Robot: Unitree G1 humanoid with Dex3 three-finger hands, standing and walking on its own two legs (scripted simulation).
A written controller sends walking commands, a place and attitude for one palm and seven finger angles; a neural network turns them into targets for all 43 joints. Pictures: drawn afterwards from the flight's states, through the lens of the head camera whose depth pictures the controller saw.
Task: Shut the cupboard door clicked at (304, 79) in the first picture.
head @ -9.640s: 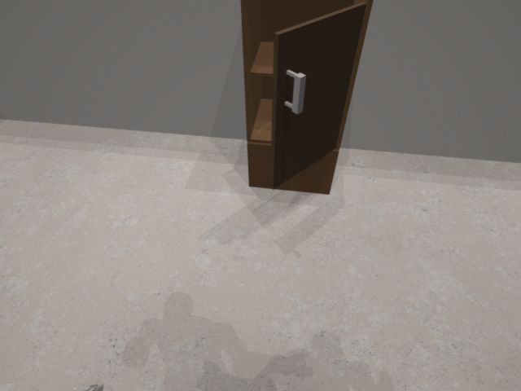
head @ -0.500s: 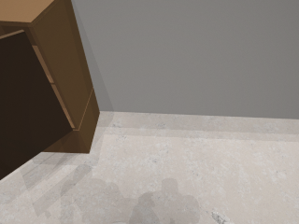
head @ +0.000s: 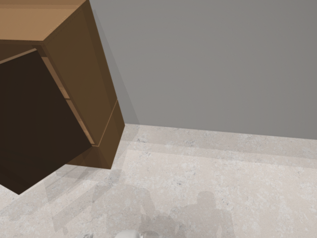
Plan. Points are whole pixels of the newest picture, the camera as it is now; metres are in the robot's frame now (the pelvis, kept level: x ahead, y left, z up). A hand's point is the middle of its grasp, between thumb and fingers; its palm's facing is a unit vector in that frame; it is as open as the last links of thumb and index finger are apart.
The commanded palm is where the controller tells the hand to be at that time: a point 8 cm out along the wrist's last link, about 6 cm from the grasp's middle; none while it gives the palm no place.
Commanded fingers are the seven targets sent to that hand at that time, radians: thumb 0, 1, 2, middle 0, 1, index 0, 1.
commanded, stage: turn to face it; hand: left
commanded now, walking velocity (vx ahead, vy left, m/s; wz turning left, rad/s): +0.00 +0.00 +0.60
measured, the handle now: out of the picture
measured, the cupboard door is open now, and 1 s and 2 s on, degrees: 50 50 50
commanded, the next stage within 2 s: take the last steps up to it in 1.26 s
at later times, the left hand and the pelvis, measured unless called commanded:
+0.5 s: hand out of the picture +0.03 +0.29 -0.16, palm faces +0.32 -0.91 -0.26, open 7.4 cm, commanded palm none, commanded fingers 0.00 0.90 0.90 -0.20 -0.30 -0.20 -0.30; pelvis +0.01 +0.05 +0.00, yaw +16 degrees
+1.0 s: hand out of the picture -0.04 +0.21 -0.15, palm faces +0.55 -0.79 -0.28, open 7.4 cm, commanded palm none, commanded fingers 0.00 0.90 0.90 -0.20 -0.30 -0.20 -0.30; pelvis +0.00 +0.00 +0.00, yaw +35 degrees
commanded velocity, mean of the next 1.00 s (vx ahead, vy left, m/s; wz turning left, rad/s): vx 0.00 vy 0.00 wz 0.56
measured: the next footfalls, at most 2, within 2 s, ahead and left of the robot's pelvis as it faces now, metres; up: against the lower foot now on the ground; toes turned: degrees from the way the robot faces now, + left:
left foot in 0.20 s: +0.05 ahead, +0.15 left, +0.00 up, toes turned +14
right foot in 0.72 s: +0.10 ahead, -0.09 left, +0.00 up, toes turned +24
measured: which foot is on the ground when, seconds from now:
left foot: up 0.00-0.18, down 0.20-0.72, up 0.74-1.00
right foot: down 0.00-0.20, up 0.22-0.70, down 0.72-1.00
